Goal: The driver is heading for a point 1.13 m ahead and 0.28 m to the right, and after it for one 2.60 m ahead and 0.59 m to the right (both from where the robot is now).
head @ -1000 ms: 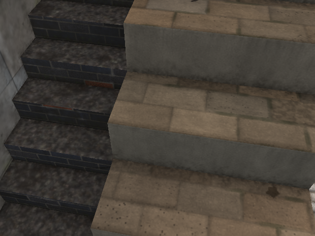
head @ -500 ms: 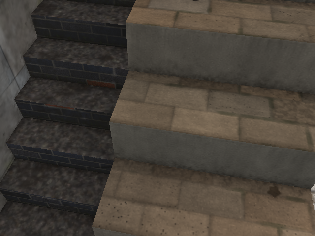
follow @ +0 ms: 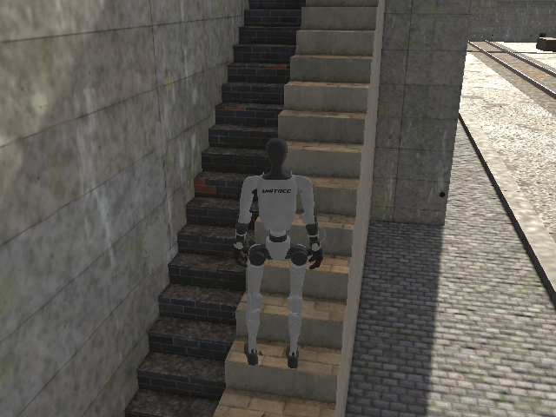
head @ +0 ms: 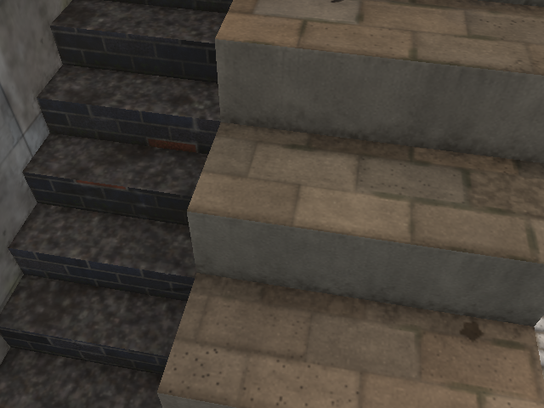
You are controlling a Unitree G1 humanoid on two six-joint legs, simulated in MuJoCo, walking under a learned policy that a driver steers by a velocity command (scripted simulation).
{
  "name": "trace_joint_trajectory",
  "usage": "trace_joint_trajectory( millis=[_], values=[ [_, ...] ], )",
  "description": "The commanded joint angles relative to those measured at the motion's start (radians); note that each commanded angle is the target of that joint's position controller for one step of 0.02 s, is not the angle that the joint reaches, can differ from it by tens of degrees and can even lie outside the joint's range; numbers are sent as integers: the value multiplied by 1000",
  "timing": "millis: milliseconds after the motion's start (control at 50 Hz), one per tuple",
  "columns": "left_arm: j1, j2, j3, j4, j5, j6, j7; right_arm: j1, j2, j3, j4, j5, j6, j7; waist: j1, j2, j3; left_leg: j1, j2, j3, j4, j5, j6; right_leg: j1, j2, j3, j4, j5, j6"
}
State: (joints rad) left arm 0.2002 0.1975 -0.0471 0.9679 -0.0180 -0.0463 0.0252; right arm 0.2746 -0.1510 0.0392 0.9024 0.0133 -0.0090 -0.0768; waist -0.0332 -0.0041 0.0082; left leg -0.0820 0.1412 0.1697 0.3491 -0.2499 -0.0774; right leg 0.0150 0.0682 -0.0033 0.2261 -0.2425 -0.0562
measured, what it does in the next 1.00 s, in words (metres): stands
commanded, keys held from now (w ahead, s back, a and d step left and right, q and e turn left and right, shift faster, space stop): w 1.00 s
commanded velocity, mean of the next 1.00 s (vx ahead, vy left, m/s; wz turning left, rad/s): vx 0.50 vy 0.00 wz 0.00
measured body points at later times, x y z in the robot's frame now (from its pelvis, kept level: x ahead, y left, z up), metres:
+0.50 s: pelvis +0.00 +0.00 +0.00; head +0.01 +0.01 +0.45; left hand +0.08 +0.22 -0.15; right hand +0.05 -0.22 -0.14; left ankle -0.05 +0.15 -0.75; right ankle -0.08 -0.09 -0.75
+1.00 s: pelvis +0.00 +0.00 +0.00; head +0.01 +0.00 +0.45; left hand +0.08 +0.22 -0.15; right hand +0.05 -0.23 -0.14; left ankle -0.05 +0.15 -0.75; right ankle -0.08 -0.09 -0.75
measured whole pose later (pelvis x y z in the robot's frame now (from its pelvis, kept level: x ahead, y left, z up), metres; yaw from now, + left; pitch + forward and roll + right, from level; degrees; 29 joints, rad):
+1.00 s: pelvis +0.00 +0.00 +0.00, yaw +0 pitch +0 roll -1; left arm 0.22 0.19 -0.04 0.98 -0.02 -0.05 0.03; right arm 0.28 -0.15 0.03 0.93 0.01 -0.01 -0.08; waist -0.03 0.00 0.01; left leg -0.08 0.14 0.17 0.34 -0.24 -0.08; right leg 0.02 0.07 0.01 0.22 -0.24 -0.06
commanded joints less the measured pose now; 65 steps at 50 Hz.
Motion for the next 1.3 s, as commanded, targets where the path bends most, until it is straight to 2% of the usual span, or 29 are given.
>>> trace_joint_trajectory(
  millis=[20,1300],
  values=[
    [11,83,16,-39,0,-9,2,35,-79,-16,-37,0,-8,-3,0,25,-7,-32,39,-35,-19,305,43,23,-137,97,18,494,-24],
    [32,81,18,-29,0,-10,5,35,-81,-22,-7,0,-7,-3,-1,20,-6,-30,41,-38,-27,301,35,29,-137,113,10,503,-23]
  ],
)
Keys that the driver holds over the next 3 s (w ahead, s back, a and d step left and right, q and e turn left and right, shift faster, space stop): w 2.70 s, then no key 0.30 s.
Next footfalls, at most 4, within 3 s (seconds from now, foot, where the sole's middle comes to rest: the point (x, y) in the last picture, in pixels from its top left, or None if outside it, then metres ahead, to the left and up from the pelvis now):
none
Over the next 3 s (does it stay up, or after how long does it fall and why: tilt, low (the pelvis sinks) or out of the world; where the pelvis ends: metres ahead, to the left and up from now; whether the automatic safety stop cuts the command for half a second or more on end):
stays up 0.00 0.00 0.00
